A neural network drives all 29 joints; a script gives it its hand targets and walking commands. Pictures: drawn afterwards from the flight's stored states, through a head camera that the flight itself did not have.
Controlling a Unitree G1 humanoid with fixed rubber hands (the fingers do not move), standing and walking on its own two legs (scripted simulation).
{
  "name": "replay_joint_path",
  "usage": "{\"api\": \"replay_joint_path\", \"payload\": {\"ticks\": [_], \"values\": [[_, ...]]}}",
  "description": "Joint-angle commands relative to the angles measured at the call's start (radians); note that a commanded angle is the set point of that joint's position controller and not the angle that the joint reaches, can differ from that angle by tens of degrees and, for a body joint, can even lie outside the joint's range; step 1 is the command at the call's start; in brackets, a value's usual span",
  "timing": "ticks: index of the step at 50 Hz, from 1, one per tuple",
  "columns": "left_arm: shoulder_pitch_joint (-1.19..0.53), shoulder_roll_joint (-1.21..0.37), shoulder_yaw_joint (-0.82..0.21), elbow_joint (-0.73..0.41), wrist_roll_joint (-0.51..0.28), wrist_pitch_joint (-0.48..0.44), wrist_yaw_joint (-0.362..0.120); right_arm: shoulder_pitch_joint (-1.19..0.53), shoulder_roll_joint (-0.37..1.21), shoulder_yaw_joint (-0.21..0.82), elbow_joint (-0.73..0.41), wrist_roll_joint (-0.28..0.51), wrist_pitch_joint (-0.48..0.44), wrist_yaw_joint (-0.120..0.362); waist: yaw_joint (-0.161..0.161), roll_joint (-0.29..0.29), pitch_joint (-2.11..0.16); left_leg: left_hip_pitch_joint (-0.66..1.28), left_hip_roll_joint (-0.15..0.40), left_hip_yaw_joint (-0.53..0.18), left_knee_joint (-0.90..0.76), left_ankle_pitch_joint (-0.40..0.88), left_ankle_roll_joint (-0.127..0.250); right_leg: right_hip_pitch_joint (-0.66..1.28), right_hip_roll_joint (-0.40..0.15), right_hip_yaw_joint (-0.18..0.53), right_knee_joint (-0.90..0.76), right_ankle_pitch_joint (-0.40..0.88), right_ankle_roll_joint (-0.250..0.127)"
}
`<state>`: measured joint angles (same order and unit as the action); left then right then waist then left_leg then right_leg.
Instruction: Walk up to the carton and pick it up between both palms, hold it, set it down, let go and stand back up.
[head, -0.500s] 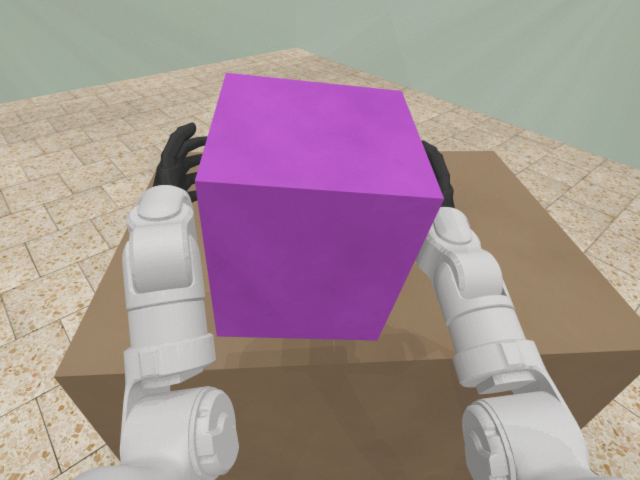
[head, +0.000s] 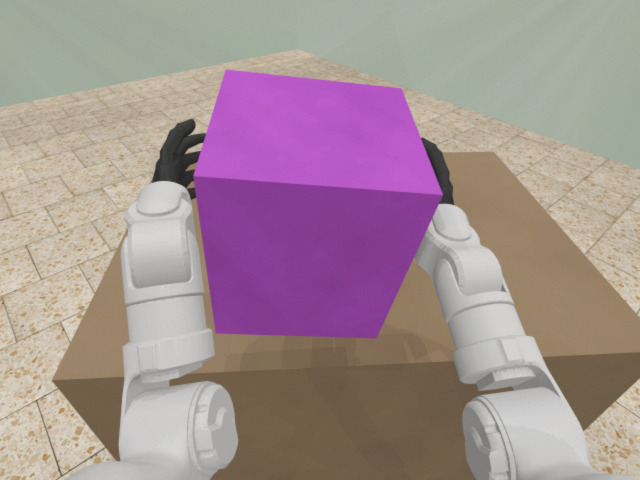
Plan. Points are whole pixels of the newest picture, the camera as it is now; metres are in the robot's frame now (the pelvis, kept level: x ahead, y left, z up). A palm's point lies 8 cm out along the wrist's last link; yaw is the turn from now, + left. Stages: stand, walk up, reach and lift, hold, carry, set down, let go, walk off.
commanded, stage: hold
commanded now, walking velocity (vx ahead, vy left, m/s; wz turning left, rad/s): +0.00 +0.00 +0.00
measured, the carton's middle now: (306, 213) +0.38 +0.01 +0.19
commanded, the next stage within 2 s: none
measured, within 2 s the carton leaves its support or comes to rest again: neither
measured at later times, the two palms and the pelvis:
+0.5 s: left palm (171, 191) +0.36 +0.16 +0.24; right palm (432, 208) +0.36 -0.14 +0.21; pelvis +0.00 +0.00 +0.00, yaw +0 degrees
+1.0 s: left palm (174, 191) +0.36 +0.16 +0.24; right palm (433, 209) +0.36 -0.14 +0.21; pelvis +0.00 +0.00 +0.00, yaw +0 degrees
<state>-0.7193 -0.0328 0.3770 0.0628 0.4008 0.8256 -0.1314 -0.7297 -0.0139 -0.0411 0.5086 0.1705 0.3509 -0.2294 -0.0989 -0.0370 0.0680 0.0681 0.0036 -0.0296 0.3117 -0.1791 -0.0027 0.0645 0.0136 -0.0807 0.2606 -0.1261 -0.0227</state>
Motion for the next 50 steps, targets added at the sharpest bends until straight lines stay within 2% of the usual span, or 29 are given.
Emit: {"api": "replay_joint_path", "payload": {"ticks": [1,10,13,17,21,25,27,28,32,36,41,45,46,50], "values": [[-0.515,-0.441,-0.426,-0.04,-0.145,-0.037,-0.126,-0.71,0.494,0.34,-0.294,0.088,-0.038,0.106,-0.014,0.044,-0.315,-0.111,-0.052,0.079,-0.045,0.208,-0.006,0.235,0.032,-0.017,0.01,0.169,0.061],[-0.53,-0.456,-0.444,-0.054,-0.15,-0.035,-0.124,-0.717,0.482,0.33,-0.312,0.086,-0.034,0.113,-0.025,0.067,-0.304,-0.112,-0.042,0.075,-0.052,0.222,-0.018,0.227,0.038,-0.022,0.007,0.136,0.052],[-0.516,-0.452,-0.431,-0.057,-0.15,-0.036,-0.119,-0.718,0.487,0.345,-0.317,0.091,-0.037,0.116,-0.009,0.054,-0.317,-0.113,-0.041,0.075,-0.047,0.22,-0.011,0.23,0.037,-0.017,0.007,0.147,0.05],[-0.501,-0.452,-0.434,-0.076,-0.152,-0.035,-0.111,-0.703,0.481,0.354,-0.321,0.098,-0.038,0.113,-0.006,0.051,-0.339,-0.091,-0.045,0.073,-0.035,0.257,-0.016,0.228,0.04,-0.021,0.007,0.174,0.054],[-0.499,-0.446,-0.426,-0.054,-0.144,-0.031,-0.115,-0.701,0.48,0.349,-0.305,0.087,-0.036,0.114,-0.005,0.035,-0.301,-0.112,-0.043,0.077,-0.052,0.211,-0.008,0.221,0.041,-0.019,0.003,0.129,0.053],[-0.509,-0.454,-0.407,-0.017,-0.133,-0.027,-0.123,-0.706,0.486,0.33,-0.272,0.073,-0.036,0.121,0.0,0.048,-0.259,-0.141,-0.041,0.083,-0.071,0.141,0.002,0.205,0.036,-0.018,-0.001,0.078,0.052],[-0.516,-0.454,-0.417,-0.021,-0.14,-0.027,-0.125,-0.709,0.481,0.318,-0.275,0.068,-0.039,0.122,-0.012,0.06,-0.272,-0.139,-0.038,0.083,-0.075,0.137,-0.001,0.207,0.034,-0.017,-0.004,0.073,0.047],[-0.523,-0.46,-0.419,-0.022,-0.138,-0.029,-0.125,-0.722,0.484,0.316,-0.28,0.066,-0.042,0.123,-0.005,0.063,-0.273,-0.139,-0.041,0.087,-0.071,0.143,-0.003,0.206,0.037,-0.017,0.0,0.07,0.048],[-0.531,-0.466,-0.445,-0.056,-0.159,-0.038,-0.118,-0.733,0.488,0.332,-0.315,0.085,-0.05,0.121,-0.016,0.061,-0.335,-0.103,-0.041,0.076,-0.043,0.232,-0.016,0.221,0.044,-0.021,0.009,0.143,0.049],[-0.513,-0.463,-0.448,-0.049,-0.162,-0.04,-0.11,-0.718,0.478,0.336,-0.307,0.081,-0.046,0.115,-0.015,0.052,-0.334,-0.099,-0.043,0.07,-0.04,0.228,-0.015,0.211,0.043,-0.021,0.006,0.139,0.05],[-0.507,-0.452,-0.419,-0.013,-0.144,-0.034,-0.121,-0.701,0.478,0.328,-0.27,0.077,-0.033,0.119,-0.01,0.052,-0.279,-0.135,-0.042,0.078,-0.064,0.157,-0.005,0.206,0.038,-0.019,0.003,0.094,0.055],[-0.522,-0.455,-0.414,-0.026,-0.143,-0.033,-0.125,-0.723,0.491,0.332,-0.282,0.081,-0.037,0.12,0.002,0.05,-0.307,-0.123,-0.043,0.08,-0.059,0.178,-0.004,0.214,0.04,-0.019,0.005,0.108,0.052],[-0.531,-0.455,-0.422,-0.034,-0.147,-0.036,-0.124,-0.721,0.49,0.329,-0.283,0.081,-0.037,0.119,-0.008,0.054,-0.318,-0.121,-0.043,0.081,-0.058,0.179,-0.005,0.219,0.036,-0.02,0.003,0.111,0.052],[-0.534,-0.458,-0.423,-0.021,-0.15,-0.038,-0.121,-0.735,0.499,0.336,-0.292,0.082,-0.04,0.117,-0.008,0.045,-0.312,-0.119,-0.051,0.079,-0.05,0.195,-0.003,0.217,0.037,-0.016,0.004,0.128,0.055]]}}
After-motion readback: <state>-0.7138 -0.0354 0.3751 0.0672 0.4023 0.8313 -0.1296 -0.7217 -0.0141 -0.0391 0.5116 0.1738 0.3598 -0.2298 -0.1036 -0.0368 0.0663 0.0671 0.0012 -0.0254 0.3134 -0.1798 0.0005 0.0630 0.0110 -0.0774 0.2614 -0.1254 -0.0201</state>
